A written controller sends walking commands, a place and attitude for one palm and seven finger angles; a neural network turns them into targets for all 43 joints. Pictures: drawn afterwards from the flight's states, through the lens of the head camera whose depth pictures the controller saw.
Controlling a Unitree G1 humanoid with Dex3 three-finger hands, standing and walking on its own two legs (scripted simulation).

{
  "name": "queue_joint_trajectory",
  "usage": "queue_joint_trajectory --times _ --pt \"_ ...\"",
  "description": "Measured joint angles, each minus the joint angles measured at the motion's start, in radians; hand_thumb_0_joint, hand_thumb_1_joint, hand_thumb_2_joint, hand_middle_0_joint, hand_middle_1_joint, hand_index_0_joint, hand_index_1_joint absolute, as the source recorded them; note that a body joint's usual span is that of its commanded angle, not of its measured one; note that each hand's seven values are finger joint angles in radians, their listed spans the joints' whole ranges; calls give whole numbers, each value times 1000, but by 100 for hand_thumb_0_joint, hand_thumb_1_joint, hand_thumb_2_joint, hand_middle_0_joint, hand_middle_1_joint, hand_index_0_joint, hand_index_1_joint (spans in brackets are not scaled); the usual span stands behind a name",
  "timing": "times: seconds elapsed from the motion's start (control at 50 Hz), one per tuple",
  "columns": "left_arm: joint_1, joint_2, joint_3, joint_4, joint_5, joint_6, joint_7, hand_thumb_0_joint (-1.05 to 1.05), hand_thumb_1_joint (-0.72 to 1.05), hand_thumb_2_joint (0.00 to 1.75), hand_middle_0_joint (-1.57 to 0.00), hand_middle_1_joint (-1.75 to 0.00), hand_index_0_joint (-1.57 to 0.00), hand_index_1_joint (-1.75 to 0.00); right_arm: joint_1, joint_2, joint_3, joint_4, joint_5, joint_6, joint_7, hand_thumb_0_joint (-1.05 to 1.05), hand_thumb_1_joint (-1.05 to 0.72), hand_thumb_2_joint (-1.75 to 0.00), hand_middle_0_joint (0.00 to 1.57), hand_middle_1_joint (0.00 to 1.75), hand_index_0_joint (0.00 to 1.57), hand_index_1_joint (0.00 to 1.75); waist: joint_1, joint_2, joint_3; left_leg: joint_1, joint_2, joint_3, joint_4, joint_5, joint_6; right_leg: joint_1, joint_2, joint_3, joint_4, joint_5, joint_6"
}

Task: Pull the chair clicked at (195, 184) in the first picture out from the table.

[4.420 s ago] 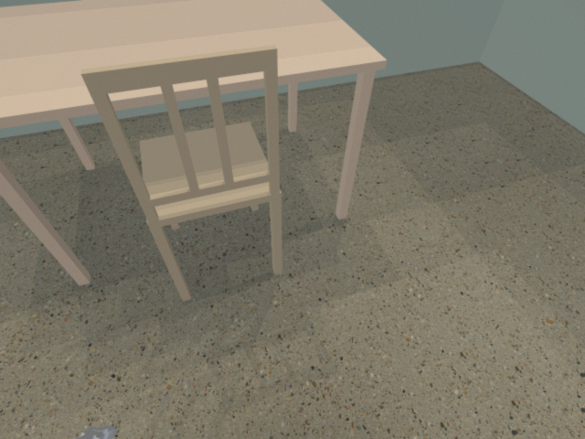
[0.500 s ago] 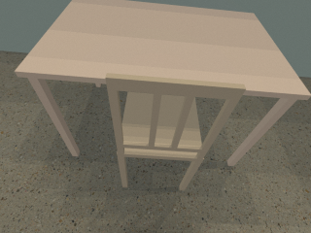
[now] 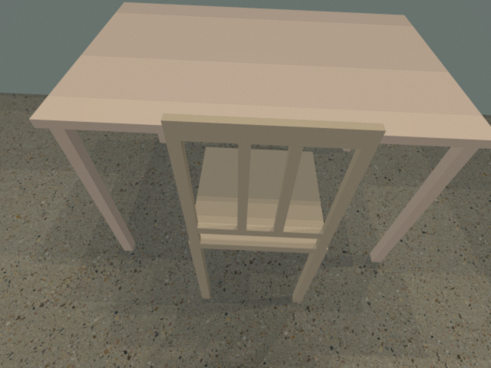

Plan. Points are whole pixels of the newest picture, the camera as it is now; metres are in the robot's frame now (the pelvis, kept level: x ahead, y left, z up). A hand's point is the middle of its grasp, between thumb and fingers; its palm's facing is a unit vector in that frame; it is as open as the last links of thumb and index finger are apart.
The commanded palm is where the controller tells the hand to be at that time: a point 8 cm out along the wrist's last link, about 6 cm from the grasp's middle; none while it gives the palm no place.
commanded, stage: come to a stop and stand still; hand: left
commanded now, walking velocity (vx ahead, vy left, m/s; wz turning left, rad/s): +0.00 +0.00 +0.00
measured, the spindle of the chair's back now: (243, 191) +0.49 +0.04 -0.06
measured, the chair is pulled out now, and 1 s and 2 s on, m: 0.00 0.00 0.00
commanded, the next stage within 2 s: look again from close up in 1.22 s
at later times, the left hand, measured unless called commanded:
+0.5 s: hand out of the picture -0.02 +0.21 -0.16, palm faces +0.03 -0.97 -0.23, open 7.4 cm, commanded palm none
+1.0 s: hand out of the picture +0.06 +0.18 -0.16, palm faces +0.02 -0.97 -0.22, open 7.3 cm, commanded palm none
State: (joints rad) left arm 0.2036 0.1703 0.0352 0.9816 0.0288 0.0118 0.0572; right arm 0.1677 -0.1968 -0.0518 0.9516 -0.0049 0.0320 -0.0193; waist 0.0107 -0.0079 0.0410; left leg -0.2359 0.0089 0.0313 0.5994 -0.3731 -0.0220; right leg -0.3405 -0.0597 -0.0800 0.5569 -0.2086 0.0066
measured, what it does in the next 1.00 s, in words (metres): steps on the spot: left foot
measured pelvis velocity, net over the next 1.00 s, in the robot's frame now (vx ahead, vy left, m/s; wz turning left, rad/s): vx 0.03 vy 0.00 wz -0.01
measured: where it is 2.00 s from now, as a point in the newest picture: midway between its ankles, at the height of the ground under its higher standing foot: outside the picture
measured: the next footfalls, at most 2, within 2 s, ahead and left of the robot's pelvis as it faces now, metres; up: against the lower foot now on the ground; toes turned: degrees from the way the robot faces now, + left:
left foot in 0.02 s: +0.02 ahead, +0.11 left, +0.00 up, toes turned +2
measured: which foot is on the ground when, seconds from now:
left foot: up 0.00-0.00, down 0.02-1.00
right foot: down 0.00-1.00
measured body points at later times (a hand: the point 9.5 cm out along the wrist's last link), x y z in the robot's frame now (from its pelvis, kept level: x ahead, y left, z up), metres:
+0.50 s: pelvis +0.00 +0.03 +0.01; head +0.01 +0.02 +0.46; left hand -0.02 +0.26 -0.14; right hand +0.01 -0.20 -0.15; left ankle -0.02 +0.11 -0.73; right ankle +0.05 -0.13 -0.73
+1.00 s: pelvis +0.03 +0.00 +0.01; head +0.05 -0.01 +0.46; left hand +0.06 +0.23 -0.14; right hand +0.03 -0.21 -0.16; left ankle -0.02 +0.11 -0.73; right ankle +0.05 -0.13 -0.73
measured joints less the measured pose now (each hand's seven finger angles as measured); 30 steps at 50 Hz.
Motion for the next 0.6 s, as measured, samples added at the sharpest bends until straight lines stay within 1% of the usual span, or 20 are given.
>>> queue_joint_trajectory --times 0.02,0.06,0.12,0.16,0.2,0.32,0.46,0.54,0.6 --pt "7 1 -4 -2 -5 6 -1 0 90 89 -20 -30 -21 -30 13 -7 0 -21 -4 -9 -1 0 -91 -90 20 30 20 30 -12 13 -11 3 3 -6 -22 36 17 -11 -4 -11 33 -17 9" --pt "21 11 -3 -3 -7 20 -4 0 90 89 -20 -30 -21 -30 31 -3 9 -42 -14 -6 -1 0 -91 -90 20 30 20 30 -3 6 -21 -3 -12 6 29 17 47 -7 -16 3 61 -43 6" --pt "56 23 -7 -10 -4 32 -18 0 91 89 -20 -30 -20 -30 56 7 29 -66 -18 -3 3 0 -91 -90 20 30 20 30 3 12 -37 12 -23 23 25 7 67 2 -9 41 60 -76 -15" --pt "77 31 -9 -14 -3 28 -25 0 91 90 -20 -30 -20 -30 66 16 41 -70 -17 -5 6 1 -91 -90 20 30 20 30 5 15 -38 20 -33 30 8 19 72 8 -6 66 39 -39 -17" --pt "96 35 -12 -10 -4 22 -30 0 91 90 -20 -30 -20 -30 75 21 45 -68 -12 -9 5 0 -92 -90 20 30 20 30 7 20 -36 29 -42 35 -10 30 77 16 -5 85 17 1 -8" --pt "148 27 -19 15 -5 12 -35 0 91 90 -19 -30 -20 -30 98 0 47 -33 -12 -15 8 0 -93 -90 20 30 20 30 10 34 -37 42 -55 46 -69 61 86 22 -6 112 -30 18 11" --pt "161 1 -32 66 -10 -1 -35 0 91 90 -19 -30 -20 -30 134 -3 55 43 -8 -27 2 0 -92 -90 20 30 20 30 4 32 -29 64 -60 45 -120 76 84 36 -9 115 -63 30 28" --pt "144 -17 -39 90 -14 -10 -33 0 91 90 -19 -30 -20 -30 147 7 62 87 -4 -35 -2 1 -91 -90 20 30 20 30 -2 29 -20 79 -57 41 -139 76 78 47 -7 111 -73 26 40" --pt "122 -30 -42 102 -17 -17 -31 0 91 90 -19 -30 -20 -30 149 18 68 114 -2 -42 -6 1 -91 -90 20 30 20 30 -6 26 -13 91 -52 37 -148 73 72 57 -2 107 -74 19 41"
